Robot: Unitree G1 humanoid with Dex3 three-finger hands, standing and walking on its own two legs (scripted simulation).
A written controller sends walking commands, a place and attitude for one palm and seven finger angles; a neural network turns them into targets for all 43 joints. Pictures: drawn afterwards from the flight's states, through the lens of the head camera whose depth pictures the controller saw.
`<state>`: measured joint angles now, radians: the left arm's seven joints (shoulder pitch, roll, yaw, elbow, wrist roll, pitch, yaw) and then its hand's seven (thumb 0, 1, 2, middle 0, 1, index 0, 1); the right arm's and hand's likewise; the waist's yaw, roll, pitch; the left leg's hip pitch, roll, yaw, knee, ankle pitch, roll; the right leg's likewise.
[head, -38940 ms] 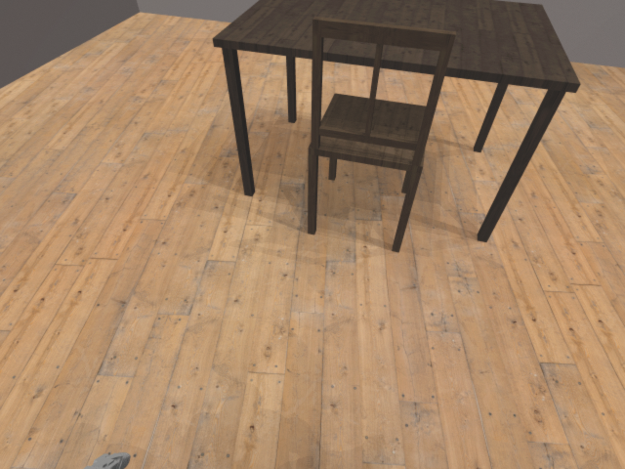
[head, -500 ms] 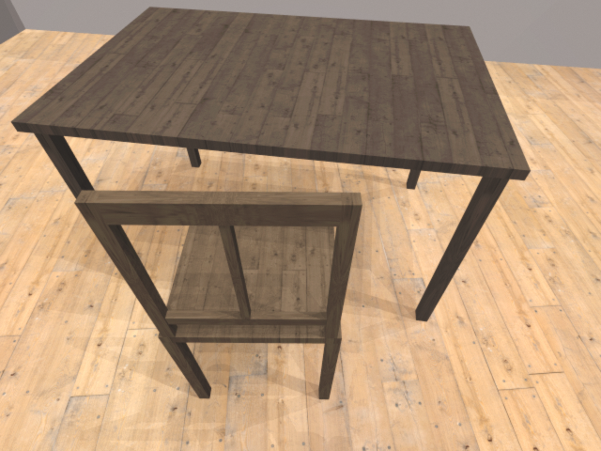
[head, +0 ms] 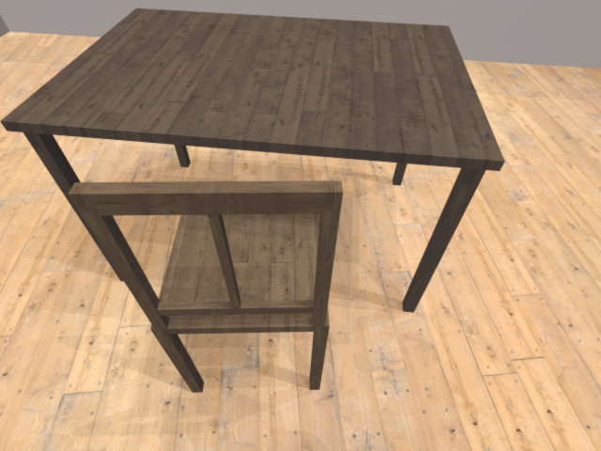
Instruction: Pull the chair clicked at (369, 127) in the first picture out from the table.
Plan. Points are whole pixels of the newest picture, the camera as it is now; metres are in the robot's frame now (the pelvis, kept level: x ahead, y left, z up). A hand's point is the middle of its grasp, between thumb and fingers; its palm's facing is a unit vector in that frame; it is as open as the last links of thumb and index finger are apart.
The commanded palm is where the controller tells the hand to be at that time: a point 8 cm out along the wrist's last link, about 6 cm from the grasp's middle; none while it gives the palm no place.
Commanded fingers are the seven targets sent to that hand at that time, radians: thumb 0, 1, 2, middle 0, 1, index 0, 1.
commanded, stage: look again from close up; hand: left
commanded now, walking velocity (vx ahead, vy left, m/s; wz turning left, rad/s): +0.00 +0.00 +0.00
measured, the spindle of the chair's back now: (226, 264) +0.44 +0.17 -0.08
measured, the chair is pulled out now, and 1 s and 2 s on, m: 0.18 0.18 0.18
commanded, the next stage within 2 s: raise the hand toward the chair's back in 0.94 s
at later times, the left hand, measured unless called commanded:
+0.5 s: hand out of the picture -0.06 +0.12 -0.17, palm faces +0.04 -0.98 -0.17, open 7.3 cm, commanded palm none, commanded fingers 0.00 0.90 0.90 -0.20 -0.30 -0.20 -0.30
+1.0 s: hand out of the picture -0.05 +0.11 -0.17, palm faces +0.03 -0.98 -0.18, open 7.3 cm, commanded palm none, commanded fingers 0.00 0.90 0.90 -0.20 -0.30 -0.20 -0.30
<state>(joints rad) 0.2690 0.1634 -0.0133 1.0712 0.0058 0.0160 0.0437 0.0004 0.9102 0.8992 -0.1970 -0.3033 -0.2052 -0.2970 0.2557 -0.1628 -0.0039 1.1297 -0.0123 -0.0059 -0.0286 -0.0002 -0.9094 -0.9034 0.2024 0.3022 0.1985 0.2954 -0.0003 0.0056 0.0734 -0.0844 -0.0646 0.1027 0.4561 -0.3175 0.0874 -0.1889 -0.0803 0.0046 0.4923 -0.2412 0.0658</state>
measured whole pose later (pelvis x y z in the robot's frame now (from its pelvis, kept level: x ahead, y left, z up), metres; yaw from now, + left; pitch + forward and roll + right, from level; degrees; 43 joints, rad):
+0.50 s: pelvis -0.03 -0.03 +0.00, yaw +0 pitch -3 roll +1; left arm 0.34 0.12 -0.02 1.12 0.01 -0.01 0.04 0.00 0.91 0.90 -0.20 -0.30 -0.20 -0.30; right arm 0.28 -0.13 -0.01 1.17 -0.01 -0.01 -0.02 0.00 -0.91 -0.90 0.20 0.30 0.20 0.30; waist 0.00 0.00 0.05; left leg -0.13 -0.04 0.09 0.42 -0.25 0.05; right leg -0.23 -0.05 -0.01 0.46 -0.18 0.02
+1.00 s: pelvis -0.03 -0.05 +0.00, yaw +0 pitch -2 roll +1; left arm 0.33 0.12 0.00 1.10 0.01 -0.02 0.04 0.00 0.91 0.90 -0.20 -0.30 -0.20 -0.30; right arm 0.32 -0.11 -0.01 1.17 -0.01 -0.01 -0.02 0.00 -0.91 -0.90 0.20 0.30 0.20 0.30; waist -0.01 0.00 0.05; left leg -0.16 -0.01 0.09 0.43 -0.24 0.02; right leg -0.26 -0.03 -0.02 0.46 -0.17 0.00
